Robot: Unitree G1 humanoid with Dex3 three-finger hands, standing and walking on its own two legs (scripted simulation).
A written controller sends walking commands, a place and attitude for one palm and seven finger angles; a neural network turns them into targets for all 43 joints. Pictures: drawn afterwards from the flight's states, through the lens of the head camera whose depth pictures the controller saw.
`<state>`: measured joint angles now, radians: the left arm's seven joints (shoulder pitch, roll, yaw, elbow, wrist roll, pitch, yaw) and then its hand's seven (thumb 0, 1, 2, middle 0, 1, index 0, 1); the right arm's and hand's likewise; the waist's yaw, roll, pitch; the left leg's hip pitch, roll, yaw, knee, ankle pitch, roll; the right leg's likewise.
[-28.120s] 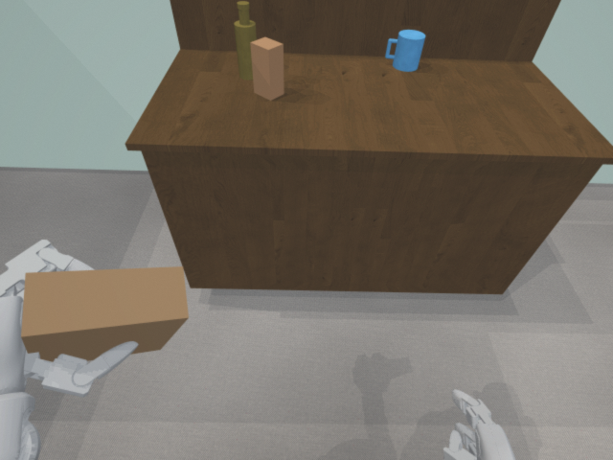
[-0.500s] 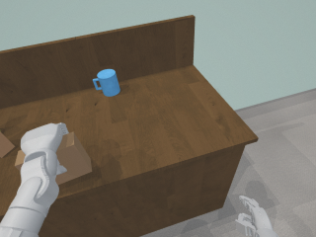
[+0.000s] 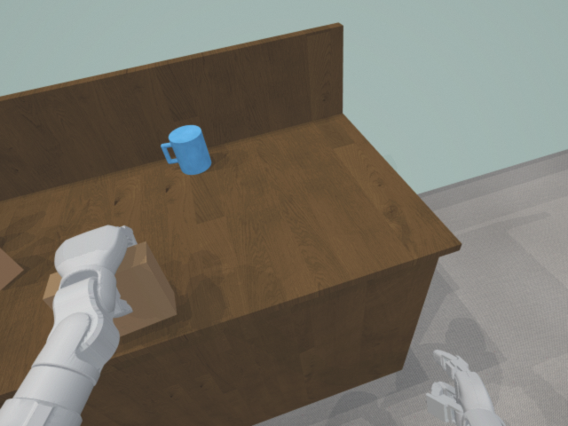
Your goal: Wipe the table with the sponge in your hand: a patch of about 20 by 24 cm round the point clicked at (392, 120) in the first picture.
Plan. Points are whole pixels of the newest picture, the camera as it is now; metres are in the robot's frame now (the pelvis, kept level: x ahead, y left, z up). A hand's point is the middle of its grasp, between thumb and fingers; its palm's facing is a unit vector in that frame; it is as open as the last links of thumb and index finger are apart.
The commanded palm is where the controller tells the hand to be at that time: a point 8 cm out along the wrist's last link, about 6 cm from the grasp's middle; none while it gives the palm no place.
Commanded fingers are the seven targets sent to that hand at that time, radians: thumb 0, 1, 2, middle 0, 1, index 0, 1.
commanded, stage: move the sponge above the wiping area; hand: left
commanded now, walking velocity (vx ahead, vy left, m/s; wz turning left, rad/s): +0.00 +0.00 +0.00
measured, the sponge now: (122, 303) +0.27 +0.30 +0.03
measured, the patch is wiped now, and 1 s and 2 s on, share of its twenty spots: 0.00 0.00 0.15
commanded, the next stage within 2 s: lower the sponge onto the table in 0.30 s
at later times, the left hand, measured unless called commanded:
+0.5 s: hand (128, 288) +0.28 +0.28 +0.06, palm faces -0.19 -0.13 -0.97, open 9.5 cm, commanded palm +0.27 +0.28 +0.16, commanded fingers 0.00 0.10 1.30 -1.20 -1.60 -1.20 -1.60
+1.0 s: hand (134, 300) +0.27 +0.27 +0.05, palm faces -0.19 -0.11 -0.98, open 9.5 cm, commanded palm +0.27 +0.28 +0.15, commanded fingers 0.00 0.10 1.30 -1.20 -1.60 -1.20 -1.60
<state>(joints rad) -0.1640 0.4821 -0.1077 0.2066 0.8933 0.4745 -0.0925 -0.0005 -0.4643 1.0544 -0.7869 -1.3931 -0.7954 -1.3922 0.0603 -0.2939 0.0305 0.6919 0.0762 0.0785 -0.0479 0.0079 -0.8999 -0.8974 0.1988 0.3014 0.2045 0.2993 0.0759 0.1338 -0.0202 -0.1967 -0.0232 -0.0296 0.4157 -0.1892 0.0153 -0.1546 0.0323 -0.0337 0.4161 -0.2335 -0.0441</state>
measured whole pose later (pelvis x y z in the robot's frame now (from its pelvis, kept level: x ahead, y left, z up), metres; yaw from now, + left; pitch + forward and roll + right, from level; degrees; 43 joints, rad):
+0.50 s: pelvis +0.00 +0.00 +0.00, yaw +1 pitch -2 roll +0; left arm -0.13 0.48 -0.13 0.18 0.88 0.40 -0.14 0.00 -0.47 1.05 -0.79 -1.40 -0.80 -1.40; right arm 0.05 -0.30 0.03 0.68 0.07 0.06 -0.06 0.01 -0.90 -0.90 0.20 0.30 0.20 0.30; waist 0.08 0.13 -0.01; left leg -0.20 -0.02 -0.04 0.43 -0.20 0.01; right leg -0.15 0.03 -0.04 0.42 -0.25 -0.05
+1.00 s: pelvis +0.00 +0.00 +0.00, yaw +0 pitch -2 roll +0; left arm -0.07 0.46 -0.14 0.13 0.93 0.31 -0.10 0.00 -0.46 1.05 -0.80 -1.41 -0.81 -1.40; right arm 0.07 -0.29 0.02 0.68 0.05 0.05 -0.08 0.01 -0.90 -0.90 0.20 0.30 0.20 0.30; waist 0.09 0.11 0.00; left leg -0.20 -0.02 -0.04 0.45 -0.21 0.01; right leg -0.16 0.03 -0.04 0.44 -0.25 -0.05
